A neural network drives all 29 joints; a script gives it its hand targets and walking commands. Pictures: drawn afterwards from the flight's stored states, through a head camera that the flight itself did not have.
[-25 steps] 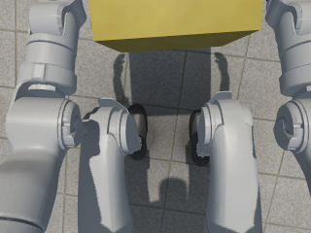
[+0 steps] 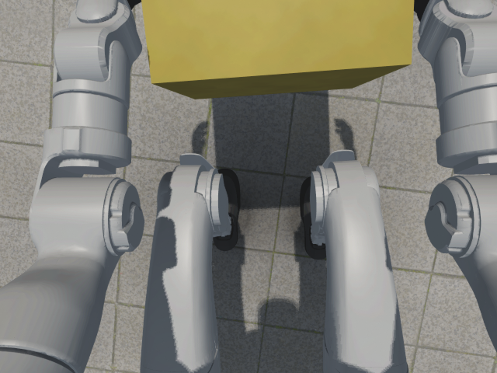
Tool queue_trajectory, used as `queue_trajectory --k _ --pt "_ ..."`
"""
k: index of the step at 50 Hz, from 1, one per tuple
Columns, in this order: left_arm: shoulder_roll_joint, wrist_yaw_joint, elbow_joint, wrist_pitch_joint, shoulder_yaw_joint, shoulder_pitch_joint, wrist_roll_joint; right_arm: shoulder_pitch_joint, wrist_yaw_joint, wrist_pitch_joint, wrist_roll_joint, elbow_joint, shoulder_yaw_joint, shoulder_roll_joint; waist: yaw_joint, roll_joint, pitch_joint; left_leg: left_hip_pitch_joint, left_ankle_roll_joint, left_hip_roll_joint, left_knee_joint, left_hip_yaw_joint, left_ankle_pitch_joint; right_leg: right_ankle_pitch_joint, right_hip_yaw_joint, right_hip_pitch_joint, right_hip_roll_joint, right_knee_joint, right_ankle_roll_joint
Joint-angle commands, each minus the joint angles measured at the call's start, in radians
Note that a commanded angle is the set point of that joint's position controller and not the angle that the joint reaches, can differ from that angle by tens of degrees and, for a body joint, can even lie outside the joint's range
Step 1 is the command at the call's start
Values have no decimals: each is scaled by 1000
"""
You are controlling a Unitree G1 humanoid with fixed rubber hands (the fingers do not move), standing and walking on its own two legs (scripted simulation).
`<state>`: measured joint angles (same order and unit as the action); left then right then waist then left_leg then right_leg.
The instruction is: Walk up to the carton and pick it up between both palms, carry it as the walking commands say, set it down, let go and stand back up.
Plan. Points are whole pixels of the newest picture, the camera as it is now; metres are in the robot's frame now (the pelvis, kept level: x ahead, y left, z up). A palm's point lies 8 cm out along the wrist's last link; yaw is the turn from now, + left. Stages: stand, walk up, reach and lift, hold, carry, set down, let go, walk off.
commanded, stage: reach and lift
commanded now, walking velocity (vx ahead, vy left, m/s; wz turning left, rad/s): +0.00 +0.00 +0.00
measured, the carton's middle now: (271, 27) +0.54 -0.01 -0.15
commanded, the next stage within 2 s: none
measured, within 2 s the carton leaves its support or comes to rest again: neither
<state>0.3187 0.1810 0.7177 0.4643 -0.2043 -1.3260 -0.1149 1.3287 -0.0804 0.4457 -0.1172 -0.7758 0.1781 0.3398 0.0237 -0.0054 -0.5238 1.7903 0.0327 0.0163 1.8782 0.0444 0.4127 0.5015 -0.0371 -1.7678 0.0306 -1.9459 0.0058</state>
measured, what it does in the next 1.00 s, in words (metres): rises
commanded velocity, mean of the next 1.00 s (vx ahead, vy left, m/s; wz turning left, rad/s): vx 0.00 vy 0.00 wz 0.00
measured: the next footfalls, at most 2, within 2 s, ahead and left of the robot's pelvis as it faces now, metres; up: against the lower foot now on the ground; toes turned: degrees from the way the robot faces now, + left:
none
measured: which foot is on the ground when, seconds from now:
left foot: down 0.00-1.00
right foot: down 0.00-1.00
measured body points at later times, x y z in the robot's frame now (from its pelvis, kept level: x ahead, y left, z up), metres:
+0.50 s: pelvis +0.00 +0.00 +0.05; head +0.29 -0.01 +0.39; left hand +0.54 +0.18 +0.00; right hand +0.52 -0.19 -0.02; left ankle +0.18 +0.11 -0.42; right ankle +0.16 -0.12 -0.42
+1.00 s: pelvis +0.00 +0.00 +0.11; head +0.26 -0.01 +0.47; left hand +0.51 +0.18 +0.07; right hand +0.50 -0.19 +0.05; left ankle +0.18 +0.11 -0.42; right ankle +0.16 -0.12 -0.42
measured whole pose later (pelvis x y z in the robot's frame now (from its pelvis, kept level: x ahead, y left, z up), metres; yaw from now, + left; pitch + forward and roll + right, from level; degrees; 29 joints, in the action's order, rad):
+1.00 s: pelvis +0.00 +0.00 +0.11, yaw -1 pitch +9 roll +1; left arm 0.25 0.19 0.66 0.48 -0.20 -1.13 -0.11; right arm 1.14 -0.07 0.45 -0.09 -0.74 0.18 0.28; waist 0.00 -0.01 -0.52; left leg 1.30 0.02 0.04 1.51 0.01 0.37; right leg 0.44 -0.04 -1.28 0.04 -1.56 0.01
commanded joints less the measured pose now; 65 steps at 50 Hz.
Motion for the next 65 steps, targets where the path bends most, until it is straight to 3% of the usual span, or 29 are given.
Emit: queue_trajectory --k 1,8,9,13,19,20,27,31,33,41,45,56,59,65 --pt "-1231 -366 -354 -34 415 -730 -180 871 327 -48 -175 536 -417 -1119 -26 46 2606 -883 -9 122 -264 -36 -133 -184 80 649 107 334 -20" --pt "-1254 -368 -355 -31 427 -709 -184 849 329 -49 -172 525 -418 -1129 -25 37 2589 -943 -15 120 -321 -51 -104 -164 76 678 107 381 -24" --pt "-1252 -366 -353 -30 429 -697 -182 844 330 -49 -176 530 -428 -1133 -38 40 2588 -950 -14 119 -328 -51 -113 -168 75 681 107 385 -23" --pt "-1266 -367 -351 -28 434 -680 -183 823 331 -50 -167 518 -420 -1134 -27 34 2565 -981 -17 120 -355 -61 -102 -157 70 696 107 412 -26" --pt "-1278 -364 -379 -25 451 -645 -185 816 333 -50 -178 556 -453 -1149 -45 48 2602 -1048 -16 118 -406 -74 -115 -170 63 759 108 455 -24" --pt "-1281 -364 -387 -23 459 -657 -192 818 332 -50 -177 557 -448 -1143 -33 40 2598 -1063 -17 118 -412 -79 -110 -168 61 759 107 463 -26" --pt "-1287 -370 -365 -21 467 -642 -184 780 337 -50 -162 506 -437 -1156 -33 28 2540 -1100 -21 113 -477 -93 -66 -132 54 770 103 516 -27" --pt "-1300 -370 -392 -20 483 -628 -192 780 337 -52 -171 552 -459 -1161 -38 24 2580 -1154 -20 113 -503 -95 -86 -147 46 826 105 545 -29" --pt "-1302 -376 -355 -18 471 -603 -181 764 338 -49 -159 525 -452 -1166 -40 39 2530 -1134 -19 112 -522 -93 -63 -122 43 833 101 567 -27" --pt "-1317 -384 -412 -21 509 -597 -192 727 348 -51 -164 545 -472 -1188 -34 18 2569 -1233 -23 110 -589 -109 -74 -149 34 905 103 623 -29" --pt "-1316 -391 -383 -19 496 -557 -178 719 349 -48 -159 546 -480 -1198 -50 38 2526 -1230 -17 110 -623 -105 -72 -134 20 951 97 661 -26" --pt "-1343 -410 -411 -24 527 -511 -173 661 361 -52 -147 565 -497 -1227 -38 30 2496 -1340 -16 107 -712 -114 -112 -168 2 1058 92 756 -29" --pt "-1342 -417 -399 -24 518 -481 -160 638 368 -50 -141 550 -501 -1247 -52 38 2461 -1358 -13 104 -749 -115 -102 -161 0 1081 88 786 -26" --pt "-1369 -430 -397 -24 526 -473 -154 618 382 -53 -131 554 -494 -1258 -39 26 2434 -1414 -16 101 -800 -120 -104 -166 -8 1133 84 845 -30"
